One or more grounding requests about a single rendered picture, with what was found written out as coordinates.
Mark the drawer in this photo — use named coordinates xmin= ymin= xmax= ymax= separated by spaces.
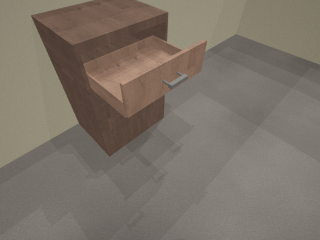
xmin=83 ymin=35 xmax=207 ymax=118

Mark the cabinet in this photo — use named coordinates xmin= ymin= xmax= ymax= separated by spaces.
xmin=31 ymin=0 xmax=169 ymax=156

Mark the handle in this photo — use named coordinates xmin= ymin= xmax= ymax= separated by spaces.
xmin=162 ymin=71 xmax=188 ymax=90

